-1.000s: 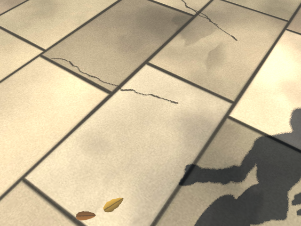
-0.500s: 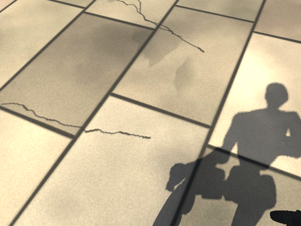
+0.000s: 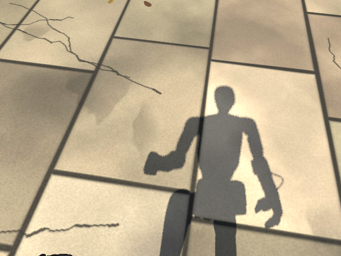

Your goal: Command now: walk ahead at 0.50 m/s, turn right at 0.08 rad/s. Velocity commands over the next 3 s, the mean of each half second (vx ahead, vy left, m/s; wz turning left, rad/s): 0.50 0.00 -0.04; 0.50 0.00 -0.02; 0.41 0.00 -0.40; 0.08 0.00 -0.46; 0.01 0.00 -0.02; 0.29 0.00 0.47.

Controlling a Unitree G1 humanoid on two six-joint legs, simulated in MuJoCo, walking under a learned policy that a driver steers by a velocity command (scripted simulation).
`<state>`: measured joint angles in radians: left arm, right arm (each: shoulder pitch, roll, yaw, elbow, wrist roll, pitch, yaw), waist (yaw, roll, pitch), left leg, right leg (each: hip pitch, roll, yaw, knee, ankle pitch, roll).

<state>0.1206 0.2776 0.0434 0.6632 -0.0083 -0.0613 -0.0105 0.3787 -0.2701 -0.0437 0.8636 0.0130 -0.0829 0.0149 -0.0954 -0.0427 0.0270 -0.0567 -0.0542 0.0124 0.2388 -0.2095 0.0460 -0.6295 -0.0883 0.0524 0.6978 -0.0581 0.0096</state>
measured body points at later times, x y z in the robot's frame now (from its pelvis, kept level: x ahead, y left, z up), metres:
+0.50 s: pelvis +0.27 -0.06 +0.00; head +0.30 -0.06 +0.45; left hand +0.30 +0.23 -0.12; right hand +0.46 -0.31 -0.10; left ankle +0.44 +0.12 -0.69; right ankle +0.23 -0.14 -0.75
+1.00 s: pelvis +0.55 +0.01 +0.00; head +0.57 +0.02 +0.45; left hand +0.71 +0.28 -0.11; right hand +0.58 -0.27 -0.12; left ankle +0.52 +0.09 -0.75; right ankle +0.69 -0.17 -0.68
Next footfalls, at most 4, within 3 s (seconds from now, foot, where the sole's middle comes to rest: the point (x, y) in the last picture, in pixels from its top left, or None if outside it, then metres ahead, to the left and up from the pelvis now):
0.16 right None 0.27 -0.14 -0.78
0.70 left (136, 235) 0.56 0.09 -0.78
1.24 right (187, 168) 0.86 -0.15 -0.78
1.70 left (153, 133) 1.07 -0.01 -0.78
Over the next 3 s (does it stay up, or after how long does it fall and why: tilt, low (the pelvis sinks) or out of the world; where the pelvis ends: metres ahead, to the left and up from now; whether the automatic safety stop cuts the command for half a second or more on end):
stays up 1.11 -0.09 0.00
